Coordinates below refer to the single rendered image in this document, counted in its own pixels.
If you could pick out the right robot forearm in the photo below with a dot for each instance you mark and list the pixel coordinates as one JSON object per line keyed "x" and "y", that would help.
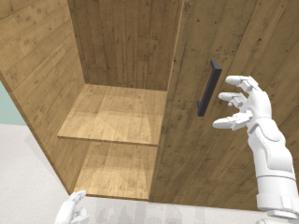
{"x": 278, "y": 194}

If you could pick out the right robot hand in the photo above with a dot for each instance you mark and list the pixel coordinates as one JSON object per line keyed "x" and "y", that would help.
{"x": 258, "y": 104}

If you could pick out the handle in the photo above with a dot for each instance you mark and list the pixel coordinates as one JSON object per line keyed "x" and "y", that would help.
{"x": 210, "y": 87}

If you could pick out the left robot hand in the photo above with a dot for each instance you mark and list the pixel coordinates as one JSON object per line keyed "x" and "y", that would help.
{"x": 68, "y": 212}

